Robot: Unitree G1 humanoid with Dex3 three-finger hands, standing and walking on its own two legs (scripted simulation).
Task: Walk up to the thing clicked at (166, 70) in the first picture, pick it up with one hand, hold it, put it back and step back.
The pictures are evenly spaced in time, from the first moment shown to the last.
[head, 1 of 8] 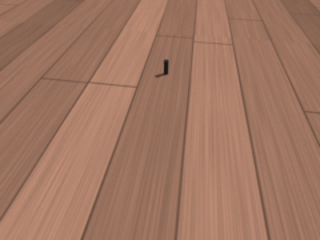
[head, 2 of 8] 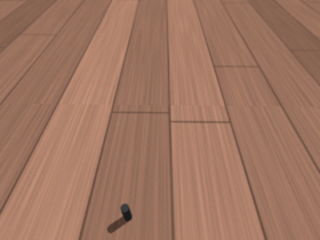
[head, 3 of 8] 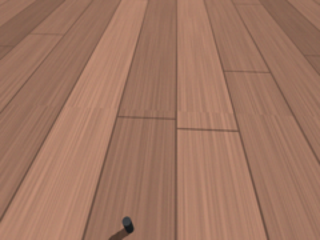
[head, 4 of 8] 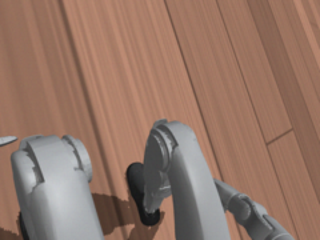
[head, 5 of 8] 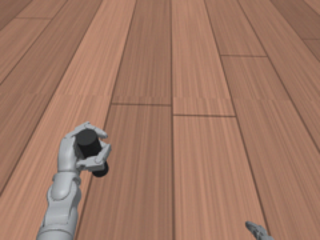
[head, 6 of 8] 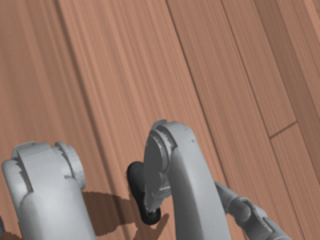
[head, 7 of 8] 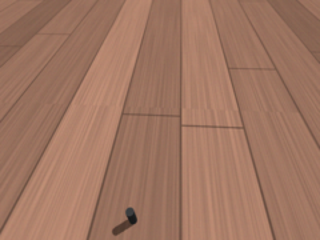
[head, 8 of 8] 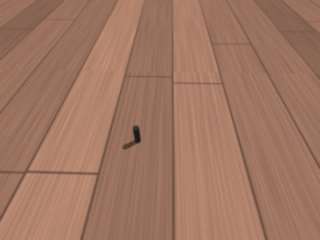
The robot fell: no
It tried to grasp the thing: yes
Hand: left
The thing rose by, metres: 0.69
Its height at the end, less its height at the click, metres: +0.00
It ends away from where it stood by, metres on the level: 0.02
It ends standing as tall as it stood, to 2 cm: yes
